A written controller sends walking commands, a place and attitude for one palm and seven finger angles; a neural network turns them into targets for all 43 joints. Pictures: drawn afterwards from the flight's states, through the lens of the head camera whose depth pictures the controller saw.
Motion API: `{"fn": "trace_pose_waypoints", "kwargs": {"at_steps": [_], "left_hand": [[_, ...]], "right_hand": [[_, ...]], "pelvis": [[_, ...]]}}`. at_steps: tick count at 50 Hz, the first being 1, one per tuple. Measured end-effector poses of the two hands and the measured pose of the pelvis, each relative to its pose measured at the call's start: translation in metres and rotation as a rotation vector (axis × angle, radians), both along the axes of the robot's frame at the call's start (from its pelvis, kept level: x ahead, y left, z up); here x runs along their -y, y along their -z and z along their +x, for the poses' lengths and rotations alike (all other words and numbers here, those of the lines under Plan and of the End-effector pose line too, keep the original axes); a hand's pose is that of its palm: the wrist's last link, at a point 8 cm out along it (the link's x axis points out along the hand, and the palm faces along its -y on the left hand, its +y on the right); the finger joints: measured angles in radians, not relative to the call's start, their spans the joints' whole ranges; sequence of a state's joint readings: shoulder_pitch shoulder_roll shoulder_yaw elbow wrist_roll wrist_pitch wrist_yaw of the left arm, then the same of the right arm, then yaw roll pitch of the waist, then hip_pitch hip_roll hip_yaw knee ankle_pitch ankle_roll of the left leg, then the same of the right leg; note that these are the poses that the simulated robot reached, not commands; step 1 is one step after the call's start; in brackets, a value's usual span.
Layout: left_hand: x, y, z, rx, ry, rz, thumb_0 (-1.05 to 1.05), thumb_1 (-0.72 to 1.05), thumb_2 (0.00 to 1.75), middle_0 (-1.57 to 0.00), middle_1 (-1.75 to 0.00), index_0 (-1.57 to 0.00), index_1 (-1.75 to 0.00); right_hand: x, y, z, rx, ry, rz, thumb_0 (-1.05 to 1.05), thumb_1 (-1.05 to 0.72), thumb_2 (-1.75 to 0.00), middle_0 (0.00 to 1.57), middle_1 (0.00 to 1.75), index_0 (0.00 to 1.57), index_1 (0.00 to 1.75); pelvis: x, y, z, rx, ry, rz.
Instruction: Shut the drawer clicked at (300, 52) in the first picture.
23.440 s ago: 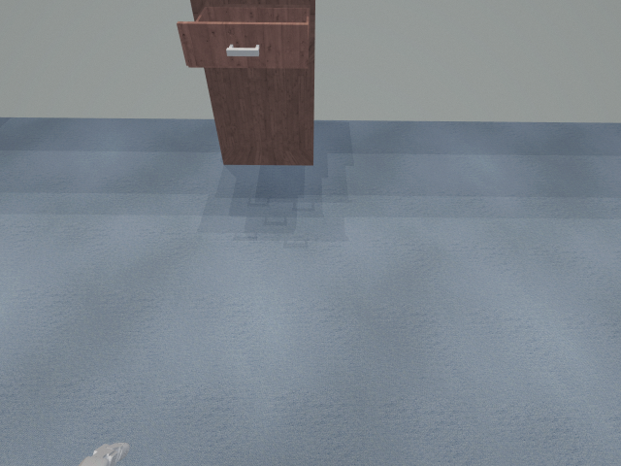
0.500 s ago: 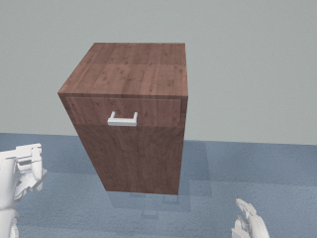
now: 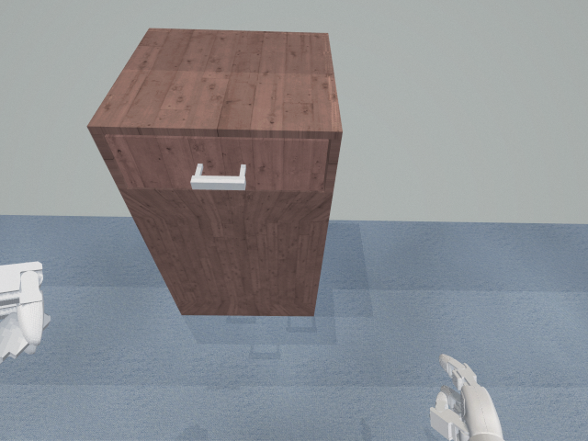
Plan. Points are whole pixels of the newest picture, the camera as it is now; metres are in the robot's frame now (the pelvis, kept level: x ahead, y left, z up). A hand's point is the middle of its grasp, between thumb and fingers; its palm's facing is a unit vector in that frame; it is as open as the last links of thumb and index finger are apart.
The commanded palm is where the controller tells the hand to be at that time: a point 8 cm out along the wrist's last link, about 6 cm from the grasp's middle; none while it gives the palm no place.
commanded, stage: step back with the hand held close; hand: left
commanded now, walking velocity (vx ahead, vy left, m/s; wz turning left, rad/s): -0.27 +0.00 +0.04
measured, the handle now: (220, 175) +0.60 +0.20 -0.03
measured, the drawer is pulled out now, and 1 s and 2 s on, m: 0.00 0.00 0.00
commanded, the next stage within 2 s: stop stepping back and stand still in 0.54 s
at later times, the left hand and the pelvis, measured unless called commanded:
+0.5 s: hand out of the picture +0.09 +0.25 +0.18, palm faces +0.40 -0.78 -0.49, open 3.3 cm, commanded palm +0.03 +0.28 +0.18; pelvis -0.09 +0.00 +0.00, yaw +2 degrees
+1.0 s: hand out of the picture -0.02 +0.25 +0.16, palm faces +0.44 -0.81 -0.40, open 3.3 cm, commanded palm -0.05 +0.28 +0.18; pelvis -0.18 +0.00 +0.00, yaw +0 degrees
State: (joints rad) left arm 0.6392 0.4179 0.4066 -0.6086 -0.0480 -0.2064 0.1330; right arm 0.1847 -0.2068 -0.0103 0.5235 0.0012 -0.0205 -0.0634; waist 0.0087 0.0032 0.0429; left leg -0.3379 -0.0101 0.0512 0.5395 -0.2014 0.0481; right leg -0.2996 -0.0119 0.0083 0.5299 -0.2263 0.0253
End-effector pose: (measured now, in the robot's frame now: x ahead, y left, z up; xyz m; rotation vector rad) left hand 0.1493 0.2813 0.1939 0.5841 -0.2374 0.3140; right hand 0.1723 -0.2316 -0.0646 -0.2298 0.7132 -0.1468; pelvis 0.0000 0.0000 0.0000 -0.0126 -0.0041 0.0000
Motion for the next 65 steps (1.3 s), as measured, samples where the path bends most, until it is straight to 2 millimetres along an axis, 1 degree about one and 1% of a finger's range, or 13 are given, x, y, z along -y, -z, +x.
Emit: {"fn": "trace_pose_waypoints", "kwargs": {"at_steps": [6, 13, 17, 22, 30, 33, 37, 41, 44, 47, 54, 60, 65], "left_hand": [[0.0, 0.012, -0.033, 0.0, -0.054, -0.034, 0.02, 0.89, 0.9, -1.41, -1.6, -1.4, -1.59], [0.0, 0.024, -0.051, 0.044, -0.007, -0.112, 0.02, 0.89, 0.9, -1.41, -1.6, -1.4, -1.59], [-0.01, 0.012, -0.058, 0.072, 0.01, -0.033, 0.02, 0.89, 0.9, -1.41, -1.6, -1.4, -1.59], [-0.015, -0.01, -0.086, 0.126, -0.009, 0.031, 0.02, 0.89, 0.9, -1.41, -1.6, -1.4, -1.59], [0.015, 0.009, -0.117, 0.038, 0.063, -0.016, 0.02, 0.89, 0.9, -1.41, -1.6, -1.4, -1.59], [0.021, 0.002, -0.121, 0.087, 0.116, -0.017, 0.02, 0.89, 0.9, -1.41, -1.6, -1.41, -1.59], [0.021, -0.004, -0.132, 0.11, 0.136, 0.006, 0.02, 0.89, 0.9, -1.41, -1.6, -1.4, -1.59], [0.019, -0.003, -0.162, 0.04, 0.088, 0.027, 0.02, 0.89, 0.9, -1.41, -1.6, -1.4, -1.59], [0.015, -0.002, -0.19, 0.005, 0.037, -0.006, 0.02, 0.89, 0.9, -1.41, -1.6, -1.4, -1.59], [0.004, 0.004, -0.206, 0.007, -0.031, -0.06, 0.02, 0.89, 0.9, -1.41, -1.6, -1.4, -1.59], [-0.02, 0.028, -0.198, 0.067, -0.09, -0.153, 0.02, 0.89, 0.9, -1.41, -1.6, -1.41, -1.59], [0.002, -0.005, -0.197, 0.079, 0.047, -0.038, 0.02, 0.89, 0.9, -1.41, -1.6, -1.4, -1.59], [0.017, -0.015, -0.208, 0.052, 0.072, 0.077, 0.02, 0.89, 0.9, -1.41, -1.6, -1.4, -1.59]], "right_hand": [[-0.007, 0.007, -0.021, 0.029, -0.022, 0.03, 0.01, -0.9, -0.9, 0.2, 0.3, 0.2, 0.3], [-0.002, 0.011, -0.067, -0.046, -0.005, -0.037, 0.01, -0.9, -0.9, 0.2, 0.3, 0.2, 0.3], [-0.003, 0.009, -0.092, -0.061, 0.016, -0.056, 0.02, -0.9, -0.9, 0.2, 0.3, 0.2, 0.3], [-0.007, 0.007, -0.11, -0.074, -0.011, -0.03, 0.02, -0.9, -0.9, 0.2, 0.3, 0.2, 0.3], [-0.006, 0.027, -0.127, -0.07, -0.045, 0.015, 0.01, -0.9, -0.9, 0.2, 0.3, 0.2, 0.3], [-0.004, 0.023, -0.141, -0.068, -0.01, 0.012, 0.02, -0.9, -0.9, 0.2, 0.3, 0.2, 0.3], [0.003, 0.011, -0.16, 0.006, 0.012, 0.015, 0.02, -0.9, -0.9, 0.2, 0.3, 0.2, 0.3], [0.013, 0.006, -0.183, 0.042, 0.03, 0.029, 0.01, -0.9, -0.9, 0.2, 0.3, 0.2, 0.3], [0.02, 0.005, -0.207, -0.021, 0.051, 0.02, 0.01, -0.9, -0.9, 0.2, 0.3, 0.2, 0.3], [0.025, 0.003, -0.227, -0.067, 0.075, -0.011, 0.01, -0.9, -0.9, 0.2, 0.3, 0.2, 0.3], [0.013, 0.009, -0.241, -0.076, 0.044, -0.087, 0.02, -0.91, -0.9, 0.2, 0.3, 0.2, 0.3], [-0.021, 0.002, -0.243, 0.006, 0.006, 0.038, 0.02, -0.91, -0.9, 0.2, 0.3, 0.2, 0.3], [-0.027, 0.021, -0.24, 0.001, -0.007, 0.11, 0.01, -0.9, -0.9, 0.2, 0.3, 0.2, 0.3]], "pelvis": [[0.002, 0.005, -0.025, 0.009, -0.011, -0.014], [-0.006, 0.008, -0.051, 0.013, -0.017, -0.031], [-0.007, 0.005, -0.067, 0.004, -0.056, -0.064], [-0.001, 0.001, -0.081, -0.053, -0.066, -0.073], [0.007, 0.008, -0.123, -0.063, 0.01, -0.05], [0.007, 0.008, -0.128, -0.034, 0.014, -0.04], [0.01, 0.009, -0.152, 0.005, 0.029, -0.019], [0.013, 0.007, -0.176, 0.021, -0.016, -0.019], [0.011, 0.0, -0.18, 0.003, 0.012, 0.017], [0.007, -0.007, -0.18, -0.019, 0.029, 0.033], [-0.012, 0.002, -0.199, -0.008, -0.025, 0.018], [-0.007, -0.004, -0.21, 0.011, -0.007, 0.017], [0.001, 0.005, -0.208, 0.01, 0.011, 0.011]]}}
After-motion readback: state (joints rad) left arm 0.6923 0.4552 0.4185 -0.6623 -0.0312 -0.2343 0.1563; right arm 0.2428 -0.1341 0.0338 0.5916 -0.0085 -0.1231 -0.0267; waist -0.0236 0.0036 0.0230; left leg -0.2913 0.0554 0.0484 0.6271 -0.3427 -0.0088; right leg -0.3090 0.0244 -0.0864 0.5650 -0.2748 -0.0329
